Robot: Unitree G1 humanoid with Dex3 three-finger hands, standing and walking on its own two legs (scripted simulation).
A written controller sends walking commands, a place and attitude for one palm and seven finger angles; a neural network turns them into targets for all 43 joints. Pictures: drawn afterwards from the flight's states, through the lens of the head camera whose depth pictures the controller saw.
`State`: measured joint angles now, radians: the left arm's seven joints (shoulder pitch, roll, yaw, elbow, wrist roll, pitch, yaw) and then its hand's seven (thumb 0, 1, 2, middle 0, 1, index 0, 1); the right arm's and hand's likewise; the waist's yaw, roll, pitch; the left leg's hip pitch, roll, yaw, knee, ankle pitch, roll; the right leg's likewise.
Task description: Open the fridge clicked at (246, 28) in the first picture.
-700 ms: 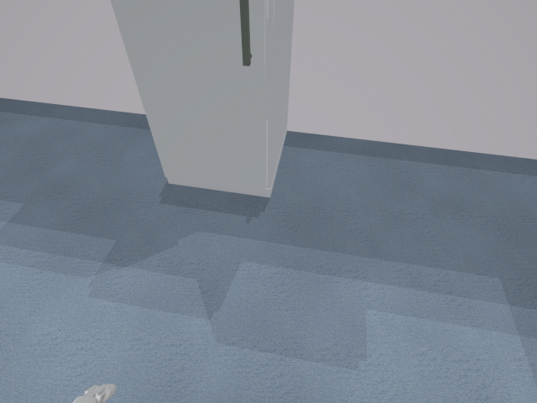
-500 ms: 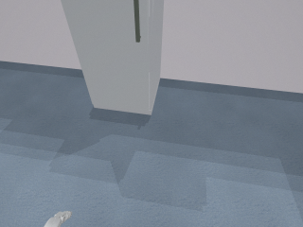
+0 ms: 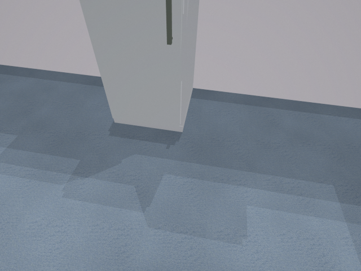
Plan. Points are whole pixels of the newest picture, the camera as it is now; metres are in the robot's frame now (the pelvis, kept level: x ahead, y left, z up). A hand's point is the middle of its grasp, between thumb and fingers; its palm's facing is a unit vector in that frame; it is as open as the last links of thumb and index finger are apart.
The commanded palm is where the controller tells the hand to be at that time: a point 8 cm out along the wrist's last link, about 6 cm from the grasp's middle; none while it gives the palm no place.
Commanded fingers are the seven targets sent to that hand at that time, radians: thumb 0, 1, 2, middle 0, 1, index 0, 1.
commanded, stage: stand and wait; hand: right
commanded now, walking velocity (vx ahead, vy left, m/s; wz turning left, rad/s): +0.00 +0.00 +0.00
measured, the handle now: out of the picture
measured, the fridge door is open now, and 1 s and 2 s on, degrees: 0 0 0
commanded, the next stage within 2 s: look at it before walking up in 0.20 s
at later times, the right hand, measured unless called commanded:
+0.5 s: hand out of the picture +0.08 -0.23 -0.16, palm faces -0.02 +0.95 -0.32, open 7.3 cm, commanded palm none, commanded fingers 0.00 -0.90 -0.90 0.20 0.30 0.20 0.30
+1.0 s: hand out of the picture +0.08 -0.24 -0.16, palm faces -0.02 +0.94 -0.33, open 7.3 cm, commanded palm none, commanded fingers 0.00 -0.90 -0.90 0.20 0.30 0.20 0.30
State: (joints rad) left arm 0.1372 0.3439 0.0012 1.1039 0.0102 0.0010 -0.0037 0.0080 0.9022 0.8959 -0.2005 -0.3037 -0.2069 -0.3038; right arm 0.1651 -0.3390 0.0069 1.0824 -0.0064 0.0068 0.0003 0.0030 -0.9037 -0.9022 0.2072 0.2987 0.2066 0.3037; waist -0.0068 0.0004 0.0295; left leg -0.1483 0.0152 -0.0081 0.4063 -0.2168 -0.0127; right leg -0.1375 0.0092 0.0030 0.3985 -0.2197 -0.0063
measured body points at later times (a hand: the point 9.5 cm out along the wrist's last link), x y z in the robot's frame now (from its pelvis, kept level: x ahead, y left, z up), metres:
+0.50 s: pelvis +0.00 +0.01 +0.00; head +0.00 +0.01 +0.45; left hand +0.07 +0.31 -0.13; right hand +0.08 -0.28 -0.13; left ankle +0.00 +0.13 -0.74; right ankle +0.00 -0.12 -0.74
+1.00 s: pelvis +0.00 +0.01 +0.00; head +0.00 +0.01 +0.45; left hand +0.09 +0.30 -0.13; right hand +0.08 -0.29 -0.13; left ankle +0.00 +0.13 -0.74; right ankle +0.00 -0.12 -0.74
